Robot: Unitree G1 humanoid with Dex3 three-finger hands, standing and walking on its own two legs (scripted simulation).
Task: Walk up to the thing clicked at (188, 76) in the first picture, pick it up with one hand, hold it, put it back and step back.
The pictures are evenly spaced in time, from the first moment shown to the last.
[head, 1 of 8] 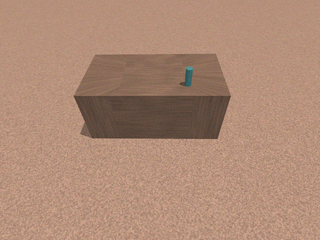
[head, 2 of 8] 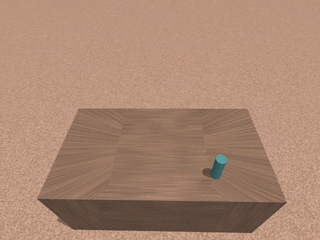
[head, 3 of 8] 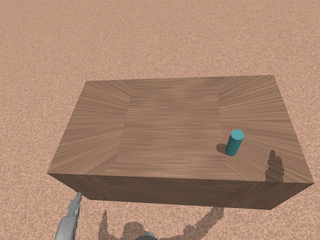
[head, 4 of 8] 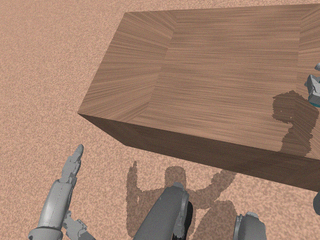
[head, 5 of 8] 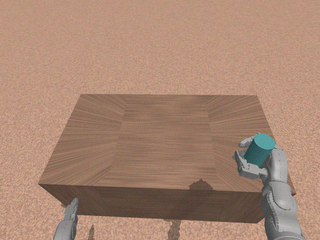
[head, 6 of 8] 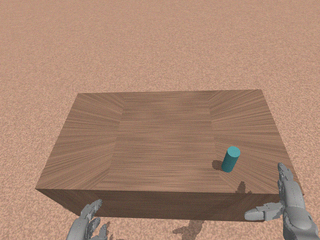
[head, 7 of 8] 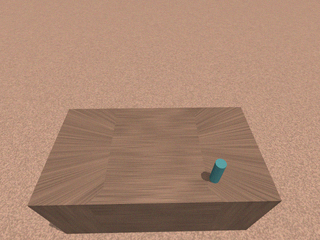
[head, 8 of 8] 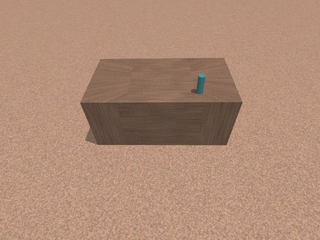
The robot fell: no
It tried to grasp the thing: yes
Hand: right
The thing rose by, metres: 0.29
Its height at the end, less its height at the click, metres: +0.00
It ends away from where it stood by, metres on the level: 0.02
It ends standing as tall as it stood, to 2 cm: yes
